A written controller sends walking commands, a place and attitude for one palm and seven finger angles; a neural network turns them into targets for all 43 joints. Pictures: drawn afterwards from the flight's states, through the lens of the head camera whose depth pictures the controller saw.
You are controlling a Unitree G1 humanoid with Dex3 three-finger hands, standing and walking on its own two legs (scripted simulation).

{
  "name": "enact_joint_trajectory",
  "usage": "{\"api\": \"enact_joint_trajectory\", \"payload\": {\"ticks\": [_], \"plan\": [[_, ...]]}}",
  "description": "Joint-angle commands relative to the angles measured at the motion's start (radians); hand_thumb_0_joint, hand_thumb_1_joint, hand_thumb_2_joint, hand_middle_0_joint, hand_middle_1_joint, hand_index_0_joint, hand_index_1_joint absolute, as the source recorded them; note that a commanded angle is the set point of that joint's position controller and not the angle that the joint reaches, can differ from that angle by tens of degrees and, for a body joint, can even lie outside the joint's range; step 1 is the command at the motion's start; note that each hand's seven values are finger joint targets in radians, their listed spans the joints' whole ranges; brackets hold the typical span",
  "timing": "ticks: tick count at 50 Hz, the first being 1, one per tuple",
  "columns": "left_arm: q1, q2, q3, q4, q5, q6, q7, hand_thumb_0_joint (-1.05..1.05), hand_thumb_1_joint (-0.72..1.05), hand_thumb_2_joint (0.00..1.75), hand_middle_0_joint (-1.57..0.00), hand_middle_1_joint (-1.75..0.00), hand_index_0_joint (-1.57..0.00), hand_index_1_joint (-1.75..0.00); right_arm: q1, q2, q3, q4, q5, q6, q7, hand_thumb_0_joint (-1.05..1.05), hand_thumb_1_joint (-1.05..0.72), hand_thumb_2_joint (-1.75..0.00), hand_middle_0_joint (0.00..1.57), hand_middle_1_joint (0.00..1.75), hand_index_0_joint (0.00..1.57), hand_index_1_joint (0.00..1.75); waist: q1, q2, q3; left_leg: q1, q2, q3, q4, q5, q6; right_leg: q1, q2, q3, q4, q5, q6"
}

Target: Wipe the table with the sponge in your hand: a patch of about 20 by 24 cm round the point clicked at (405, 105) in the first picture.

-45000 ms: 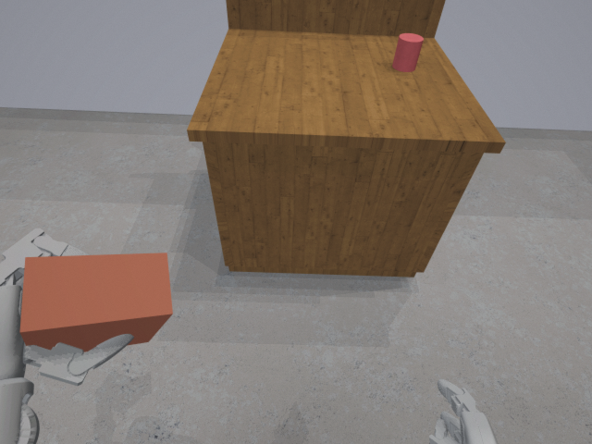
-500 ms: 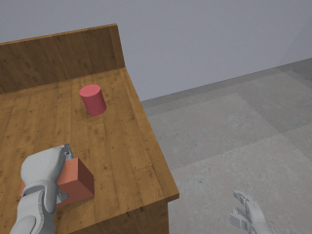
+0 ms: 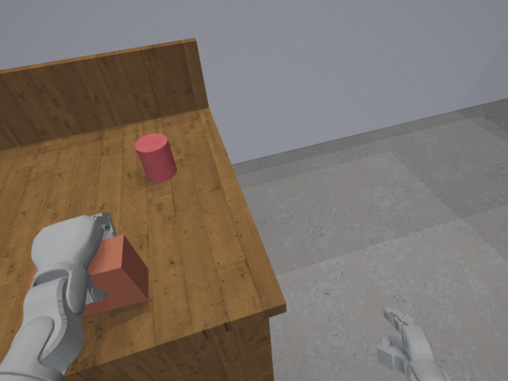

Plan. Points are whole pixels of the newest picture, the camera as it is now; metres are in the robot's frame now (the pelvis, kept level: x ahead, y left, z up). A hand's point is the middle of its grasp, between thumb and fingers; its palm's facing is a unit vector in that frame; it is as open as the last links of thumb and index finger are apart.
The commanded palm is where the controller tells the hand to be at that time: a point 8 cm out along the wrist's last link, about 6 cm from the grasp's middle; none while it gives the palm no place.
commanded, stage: lift the sponge slowly off the table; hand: left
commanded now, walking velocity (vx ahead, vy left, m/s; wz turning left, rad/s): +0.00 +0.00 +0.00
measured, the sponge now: (101, 284) +0.24 +0.31 +0.03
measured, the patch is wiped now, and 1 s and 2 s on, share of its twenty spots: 1.00 1.00 1.00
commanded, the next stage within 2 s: bring the sponge back beside the body in 0.96 s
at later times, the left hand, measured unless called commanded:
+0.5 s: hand (84, 252) +0.25 +0.30 +0.11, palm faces +0.03 -0.08 -1.00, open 9.9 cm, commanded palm +0.22 +0.30 +0.18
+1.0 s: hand (79, 240) +0.25 +0.30 +0.14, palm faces +0.06 -0.08 -0.99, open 9.9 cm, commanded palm +0.22 +0.29 +0.21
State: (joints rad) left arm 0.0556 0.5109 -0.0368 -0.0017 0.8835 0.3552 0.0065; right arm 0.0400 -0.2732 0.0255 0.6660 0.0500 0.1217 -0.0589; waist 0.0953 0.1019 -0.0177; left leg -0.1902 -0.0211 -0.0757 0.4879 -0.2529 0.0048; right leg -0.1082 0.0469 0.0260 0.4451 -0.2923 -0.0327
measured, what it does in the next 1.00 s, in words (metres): stands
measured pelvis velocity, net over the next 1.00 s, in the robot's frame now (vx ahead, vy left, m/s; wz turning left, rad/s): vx -0.01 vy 0.00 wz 0.01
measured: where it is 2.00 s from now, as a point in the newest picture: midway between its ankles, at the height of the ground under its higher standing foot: outside the picture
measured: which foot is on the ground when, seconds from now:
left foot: down 0.00-1.00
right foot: down 0.00-1.00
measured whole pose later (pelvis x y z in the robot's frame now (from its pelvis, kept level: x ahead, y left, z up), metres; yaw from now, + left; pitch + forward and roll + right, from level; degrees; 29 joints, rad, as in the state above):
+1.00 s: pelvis -0.01 +0.00 +0.00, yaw +0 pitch -3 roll +0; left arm -0.01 0.56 -0.05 -0.15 0.86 0.45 -0.12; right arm 0.01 -0.29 0.04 0.64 0.06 0.12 -0.06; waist 0.12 0.12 -0.01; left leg -0.17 -0.03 -0.08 0.45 -0.22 0.01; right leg -0.09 0.03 0.02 0.42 -0.27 -0.03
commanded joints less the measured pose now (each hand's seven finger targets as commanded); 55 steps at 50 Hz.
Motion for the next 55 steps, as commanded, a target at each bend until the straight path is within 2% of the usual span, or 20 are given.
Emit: {"api": "enact_joint_trajectory", "payload": {"ticks": [1, 9, 13, 14, 16, 17, 20, 25, 27, 30, 34, 38, 39, 40, 43, 46, 50, 52, 53, 55], "plan": [[-0.221, 0.248, 0.151, -0.212, 0.025, -0.026, 0.024, 0.00, 0.10, 1.30, -1.20, -1.60, -1.20, -1.60, -0.202, -0.104, -0.036, -0.179, 0.003, -0.052, -0.002, 0.00, -0.90, -0.90, 0.20, 0.30, 0.20, 0.30, -0.003, -0.024, -0.177, 0.070, -0.027, 0.033, -0.053, 0.226, 0.053, 0.027, 0.005, 0.010, -0.066, 0.268, -0.038], [-0.182, 0.315, 0.238, -0.238, 0.014, -0.027, 0.038, 0.00, 0.10, 1.30, -1.20, -1.60, -1.20, -1.60, -0.211, -0.109, -0.041, -0.179, 0.001, -0.054, 0.001, 0.00, -0.90, -0.90, 0.20, 0.30, 0.20, 0.30, 0.020, -0.046, -0.180, 0.071, -0.035, 0.040, -0.040, 0.262, 0.053, 0.054, -0.001, 0.032, -0.063, 0.358, -0.035], [-0.187, 0.288, 0.205, -0.247, -0.002, -0.010, 0.028, 0.00, 0.10, 1.30, -1.20, -1.60, -1.20, -1.60, -0.215, -0.109, -0.040, -0.184, 0.005, -0.061, 0.000, 0.00, -0.90, -0.90, 0.20, 0.30, 0.20, 0.30, 0.008, -0.033, -0.151, 0.071, -0.034, 0.042, -0.046, 0.244, 0.053, 0.033, 0.000, 0.030, -0.072, 0.327, -0.032], [-0.216, 0.294, 0.204, -0.232, -0.003, -0.003, 0.022, 0.00, 0.10, 1.30, -1.20, -1.60, -1.20, -1.60, -0.215, -0.111, -0.036, -0.178, 0.007, -0.059, -0.002, 0.00, -0.90, -0.90, 0.20, 0.30, 0.20, 0.30, 0.003, -0.054, -0.143, 0.068, -0.034, 0.038, -0.047, 0.238, 0.053, 0.023, -0.001, 0.029, -0.076, 0.322, -0.030], [-0.250, 0.282, 0.176, -0.256, -0.003, -0.002, 0.007, 0.00, 0.10, 1.30, -1.20, -1.60, -1.20, -1.60, -0.224, -0.109, -0.036, -0.185, 0.011, -0.064, -0.007, 0.00, -0.90, -0.90, 0.20, 0.30, 0.20, 0.30, -0.007, -0.028, -0.133, 0.074, -0.031, 0.039, -0.055, 0.216, 0.053, 0.011, -0.001, 0.027, -0.083, 0.274, -0.029], [-0.248, 0.291, 0.185, -0.249, -0.004, 0.000, 0.002, 0.00, 0.10, 1.30, -1.20, -1.60, -1.20, -1.60, -0.224, -0.110, -0.035, -0.182, 0.009, -0.066, -0.009, 0.00, -0.90, -0.90, 0.20, 0.30, 0.20, 0.30, -0.001, -0.035, -0.143, 0.080, -0.034, 0.037, -0.051, 0.222, 0.055, 0.013, -0.002, 0.026, -0.084, 0.283, -0.029], [-0.339, 0.274, 0.142, -0.270, 0.006, -0.001, -0.019, 0.00, 0.10, 1.30, -1.20, -1.60, -1.20, -1.60, -0.228, -0.107, -0.029, -0.183, 0.010, -0.069, -0.018, 0.00, -0.90, -0.90, 0.20, 0.30, 0.20, 0.30, -0.021, -0.038, -0.144, 0.098, -0.030, 0.036, -0.061, 0.216, 0.055, -0.001, 0.001, 0.024, -0.097, 0.256, -0.028], [-0.380, 0.330, 0.185, -0.261, 0.026, -0.015, -0.020, 0.00, 0.10, 1.30, -1.20, -1.60, -1.20, -1.60, -0.225, -0.107, -0.026, -0.175, 0.006, -0.072, -0.023, 0.00, -0.90, -0.90, 0.20, 0.30, 0.20, 0.30, -0.005, -0.029, -0.178, 0.105, -0.028, 0.028, -0.077, 0.218, 0.051, 0.025, 0.004, 0.019, -0.100, 0.234, -0.035], [-0.403, 0.319, 0.179, -0.243, 0.032, -0.013, -0.013, 0.00, 0.10, 1.30, -1.20, -1.60, -1.20, -1.60, -0.226, -0.103, -0.022, -0.174, 0.006, -0.072, -0.020, 0.00, -0.90, -0.90, 0.20, 0.30, 0.20, 0.30, 0.002, -0.018, -0.179, 0.097, -0.028, 0.026, -0.083, 0.214, 0.047, 0.026, 0.004, 0.005, -0.097, 0.220, -0.037], [-0.392, 0.323, 0.188, -0.243, 0.031, 0.014, -0.013, 0.00, 0.10, 1.30, -1.20, -1.60, -1.20, -1.60, -0.234, -0.106, -0.021, -0.177, 0.006, -0.063, -0.011, 0.00, -0.90, -0.90, 0.20, 0.30, 0.20, 0.30, 0.011, 0.002, -0.197, 0.098, -0.025, 0.024, -0.094, 0.250, 0.041, 0.052, 0.006, 0.011, -0.091, 0.257, -0.045], [-0.307, 0.292, 0.181, -0.273, 0.012, 0.057, -0.026, 0.00, 0.10, 1.30, -1.20, -1.60, -1.20, -1.60, -0.250, -0.104, -0.022, -0.190, 0.006, -0.053, 0.010, 0.00, -0.90, -0.90, 0.20, 0.30, 0.20, 0.30, 0.029, -0.022, -0.227, 0.091, -0.026, 0.027, -0.080, 0.316, 0.041, 0.089, -0.002, 0.006, -0.065, 0.367, -0.042], [-0.266, 0.281, 0.163, -0.309, -0.001, 0.106, -0.059, 0.00, 0.10, 1.30, -1.20, -1.60, -1.20, -1.60, -0.263, -0.103, -0.016, -0.207, 0.010, -0.040, 0.021, 0.00, -0.90, -0.90, 0.20, 0.30, 0.20, 0.30, 0.020, -0.062, -0.193, 0.067, -0.019, 0.029, -0.080, 0.301, 0.042, 0.072, -0.004, 0.002, -0.058, 0.368, -0.034], [-0.270, 0.301, 0.176, -0.306, 0.001, 0.115, -0.066, 0.00, 0.10, 1.30, -1.20, -1.60, -1.20, -1.60, -0.266, -0.107, -0.015, -0.206, 0.011, -0.037, 0.018, 0.00, -0.90, -0.90, 0.20, 0.30, 0.20, 0.30, 0.021, -0.071, -0.192, 0.066, -0.021, 0.030, -0.075, 0.295, 0.046, 0.064, -0.005, 0.007, -0.061, 0.361, -0.032], [-0.310, 0.300, 0.160, -0.320, 0.006, 0.123, -0.075, 0.00, 0.10, 1.30, -1.20, -1.60, -1.20, -1.60, -0.271, -0.110, -0.012, -0.209, 0.014, -0.035, 0.016, 0.00, -0.90, -0.90, 0.20, 0.30, 0.20, 0.30, 0.008, -0.047, -0.175, 0.065, -0.017, 0.028, -0.087, 0.275, 0.043, 0.049, -0.002, 0.011, -0.067, 0.321, -0.035], [-0.360, 0.331, 0.174, -0.341, 0.013, 0.104, -0.080, 0.00, 0.10, 1.30, -1.20, -1.60, -1.20, -1.60, -0.267, -0.107, -0.012, -0.207, 0.013, -0.044, 0.005, 0.00, -0.90, -0.90, 0.20, 0.30, 0.20, 0.30, 0.009, -0.046, -0.189, 0.083, -0.021, 0.025, -0.076, 0.267, 0.050, 0.041, -0.001, 0.004, -0.070, 0.302, -0.033], [-0.378, 0.287, 0.129, -0.363, 0.016, 0.080, -0.084, 0.00, 0.10, 1.30, -1.20, -1.60, -1.20, -1.60, -0.258, -0.097, -0.009, -0.210, 0.014, -0.054, -0.002, 0.00, -0.90, -0.90, 0.20, 0.30, 0.20, 0.30, -0.002, -0.030, -0.183, 0.105, -0.018, 0.022, -0.081, 0.257, 0.050, 0.025, 0.003, -0.006, -0.077, 0.268, -0.034], [-0.403, 0.302, 0.144, -0.356, 0.025, 0.057, -0.078, 0.00, 0.10, 1.30, -1.20, -1.60, -1.20, -1.60, -0.249, -0.100, -0.011, -0.201, 0.013, -0.055, -0.006, 0.00, -0.90, -0.90, 0.20, 0.30, 0.20, 0.30, -0.002, -0.012, -0.202, 0.110, -0.017, 0.018, -0.089, 0.250, 0.046, 0.036, 0.007, 0.004, -0.085, 0.254, -0.041], [-0.366, 0.336, 0.187, -0.331, 0.028, 0.055, -0.064, 0.00, 0.10, 1.30, -1.20, -1.60, -1.20, -1.60, -0.246, -0.102, -0.012, -0.193, 0.007, -0.056, -0.005, 0.00, -0.90, -0.90, 0.20, 0.30, 0.20, 0.30, 0.016, -0.008, -0.202, 0.104, -0.020, 0.017, -0.085, 0.263, 0.045, 0.044, 0.005, 0.003, -0.081, 0.266, -0.043], [-0.384, 0.310, 0.161, -0.345, 0.028, 0.053, -0.062, 0.00, 0.10, 1.30, -1.20, -1.60, -1.20, -1.60, -0.250, -0.098, -0.010, -0.196, 0.008, -0.054, -0.003, 0.00, -0.90, -0.90, 0.20, 0.30, 0.20, 0.30, 0.010, -0.010, -0.214, 0.109, -0.021, 0.020, -0.086, 0.274, 0.044, 0.052, 0.005, 0.000, -0.078, 0.284, -0.042], [-0.344, 0.328, 0.190, -0.347, 0.025, 0.065, -0.058, 0.00, 0.10, 1.30, -1.20, -1.60, -1.20, -1.60, -0.254, -0.103, -0.011, -0.199, 0.007, -0.052, 0.004, 0.00, -0.90, -0.90, 0.20, 0.30, 0.20, 0.30, 0.020, 0.015, -0.213, 0.101, -0.020, 0.017, -0.087, 0.286, 0.040, 0.061, 0.007, 0.016, -0.077, 0.299, -0.049]]}}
